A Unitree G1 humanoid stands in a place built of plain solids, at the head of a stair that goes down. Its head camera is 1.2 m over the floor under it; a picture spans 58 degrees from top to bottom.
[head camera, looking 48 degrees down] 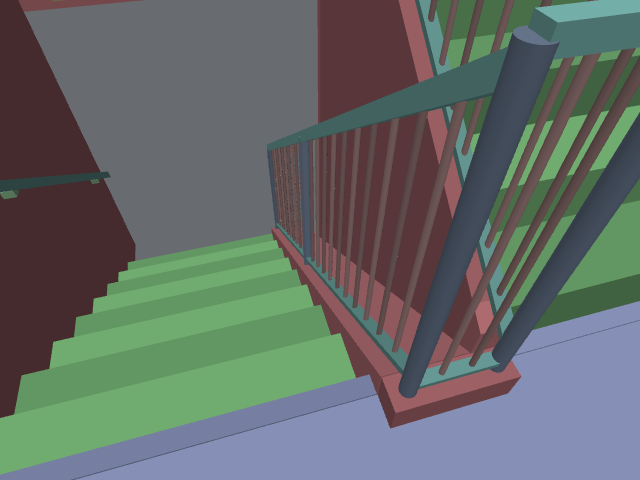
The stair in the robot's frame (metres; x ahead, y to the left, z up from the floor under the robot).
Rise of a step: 0.19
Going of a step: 0.26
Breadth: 1.20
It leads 16 degrees to the left of straight ahead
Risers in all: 9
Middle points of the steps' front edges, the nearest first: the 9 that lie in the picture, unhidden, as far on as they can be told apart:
0.39 0.43 0.00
0.64 0.50 -0.20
0.89 0.57 -0.39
1.14 0.64 -0.59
1.39 0.71 -0.78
1.64 0.78 -0.97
1.89 0.85 -1.17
2.14 0.92 -1.36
2.39 0.99 -1.55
